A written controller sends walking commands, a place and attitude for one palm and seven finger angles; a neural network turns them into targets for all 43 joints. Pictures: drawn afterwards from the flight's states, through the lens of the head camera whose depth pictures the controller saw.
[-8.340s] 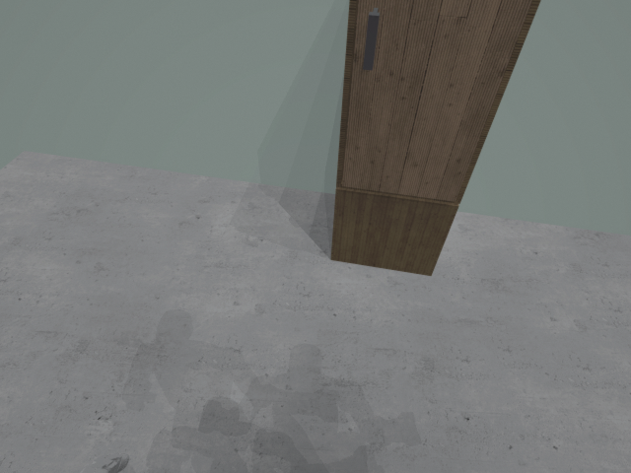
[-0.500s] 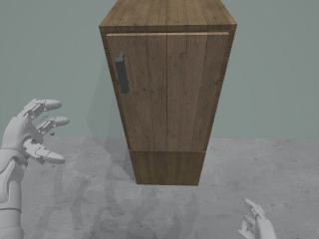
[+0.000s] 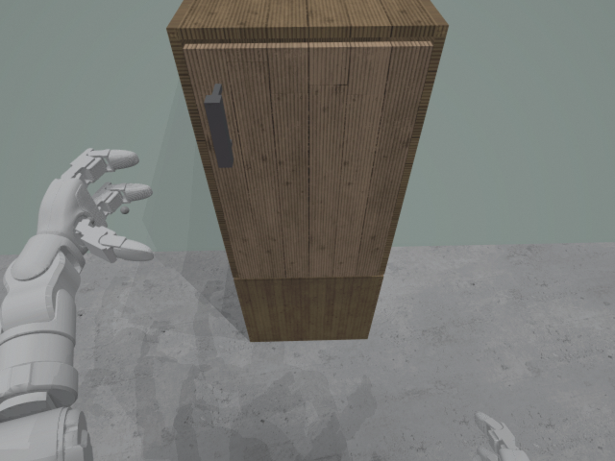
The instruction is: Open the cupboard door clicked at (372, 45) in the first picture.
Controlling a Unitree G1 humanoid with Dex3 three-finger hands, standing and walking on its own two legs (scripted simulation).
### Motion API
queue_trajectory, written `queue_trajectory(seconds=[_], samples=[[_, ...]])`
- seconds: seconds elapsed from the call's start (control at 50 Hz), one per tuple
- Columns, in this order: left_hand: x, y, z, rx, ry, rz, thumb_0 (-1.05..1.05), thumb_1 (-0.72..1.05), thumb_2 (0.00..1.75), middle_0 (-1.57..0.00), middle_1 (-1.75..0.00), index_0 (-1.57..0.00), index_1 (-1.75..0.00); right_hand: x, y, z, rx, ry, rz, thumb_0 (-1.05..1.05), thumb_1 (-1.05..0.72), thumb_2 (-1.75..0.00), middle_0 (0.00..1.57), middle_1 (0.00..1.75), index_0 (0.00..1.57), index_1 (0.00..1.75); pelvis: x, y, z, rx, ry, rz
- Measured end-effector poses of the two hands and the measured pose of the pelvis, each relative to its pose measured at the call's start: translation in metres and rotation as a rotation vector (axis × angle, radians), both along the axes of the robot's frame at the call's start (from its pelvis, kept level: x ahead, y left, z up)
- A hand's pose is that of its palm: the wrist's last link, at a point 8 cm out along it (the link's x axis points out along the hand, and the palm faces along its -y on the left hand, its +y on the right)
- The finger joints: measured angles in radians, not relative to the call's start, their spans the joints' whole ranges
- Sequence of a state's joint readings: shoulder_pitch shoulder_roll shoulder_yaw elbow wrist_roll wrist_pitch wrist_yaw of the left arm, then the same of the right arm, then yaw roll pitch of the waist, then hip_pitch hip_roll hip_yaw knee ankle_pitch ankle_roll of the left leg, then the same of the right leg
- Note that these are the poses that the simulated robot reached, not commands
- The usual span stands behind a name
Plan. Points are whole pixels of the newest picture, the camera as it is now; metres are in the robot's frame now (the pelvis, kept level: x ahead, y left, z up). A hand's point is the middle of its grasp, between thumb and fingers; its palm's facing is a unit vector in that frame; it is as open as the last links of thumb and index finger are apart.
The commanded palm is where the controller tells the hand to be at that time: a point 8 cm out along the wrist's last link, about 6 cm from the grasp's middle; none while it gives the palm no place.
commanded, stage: move the hooked fingers beside the handle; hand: left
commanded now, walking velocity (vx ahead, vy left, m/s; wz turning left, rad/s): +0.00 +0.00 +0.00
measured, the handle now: (221, 126) +0.58 +0.17 +0.14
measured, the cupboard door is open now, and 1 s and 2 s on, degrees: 0 0 0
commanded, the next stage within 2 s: none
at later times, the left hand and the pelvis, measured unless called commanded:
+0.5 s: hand (151, 177) +0.44 +0.24 +0.15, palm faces +0.06 -1.00 +0.01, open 14.0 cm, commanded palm +0.41 +0.29 +0.15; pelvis +0.01 +0.00 +0.00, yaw +0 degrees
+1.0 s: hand (170, 150) +0.49 +0.22 +0.15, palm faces +0.04 -1.00 +0.02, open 14.0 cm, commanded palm +0.48 +0.28 +0.14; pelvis +0.01 +0.00 -0.01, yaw -1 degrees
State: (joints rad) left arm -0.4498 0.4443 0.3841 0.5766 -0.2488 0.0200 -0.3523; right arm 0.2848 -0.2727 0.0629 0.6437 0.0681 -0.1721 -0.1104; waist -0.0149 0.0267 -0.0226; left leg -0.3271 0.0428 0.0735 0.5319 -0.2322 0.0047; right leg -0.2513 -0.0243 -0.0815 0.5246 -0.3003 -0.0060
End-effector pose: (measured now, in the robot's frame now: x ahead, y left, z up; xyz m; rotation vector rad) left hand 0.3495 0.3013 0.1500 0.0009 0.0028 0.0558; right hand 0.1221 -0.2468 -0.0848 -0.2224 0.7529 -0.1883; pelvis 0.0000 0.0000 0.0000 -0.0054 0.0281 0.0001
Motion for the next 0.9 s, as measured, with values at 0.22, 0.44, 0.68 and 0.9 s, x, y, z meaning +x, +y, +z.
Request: queue_trajectory(seconds=[0.22, 0.44, 0.68, 0.9], samples=[[0.02, 0.002, -0.001, 0.006, -0.008, 0.018, -0.01, -0.5, 0.3, -0.3, -1.2, -0.3, -1.2, -0.014, -0.002, -0.008, -0.011, 0.091, -0.017, 0.01, -0.9, -0.9, 0.21, 0.3, 0.2, 0.3, 0.006, 0.003, -0.001, -0.003, 0.017, 0.002], [0.057, -0.01, -0.002, -0.007, 0.008, 0.003, -0.01, -0.5, 0.3, -0.3, -1.2, -0.3, -1.2, -0.019, -0.007, -0.013, -0.021, 0.143, -0.027, 0.01, -0.9, -0.9, 0.21, 0.3, 0.2, 0.3, 0.008, 0.003, -0.004, -0.005, 0.057, 0.006], [0.085, -0.014, -0.001, -0.013, 0.002, 0.005, -0.01, -0.5, 0.3, -0.3, -1.2, -0.3, -1.2, -0.054, -0.018, -0.024, -0.016, 0.268, -0.092, 0.0, -0.9, -0.9, 0.21, 0.3, 0.2, 0.3, 0.014, 0.0, -0.007, -0.004, 0.092, -0.009], [0.108, -0.019, 0.003, -0.004, -0.03, -0.003, -0.01, -0.5, 0.3, -0.3, -1.2, -0.3, -1.2, -0.086, -0.025, -0.028, -0.033, 0.38, -0.135, 0.0, -0.9, -0.9, 0.21, 0.3, 0.2, 0.3, 0.013, -0.001, -0.01, -0.01, 0.128, -0.009]])
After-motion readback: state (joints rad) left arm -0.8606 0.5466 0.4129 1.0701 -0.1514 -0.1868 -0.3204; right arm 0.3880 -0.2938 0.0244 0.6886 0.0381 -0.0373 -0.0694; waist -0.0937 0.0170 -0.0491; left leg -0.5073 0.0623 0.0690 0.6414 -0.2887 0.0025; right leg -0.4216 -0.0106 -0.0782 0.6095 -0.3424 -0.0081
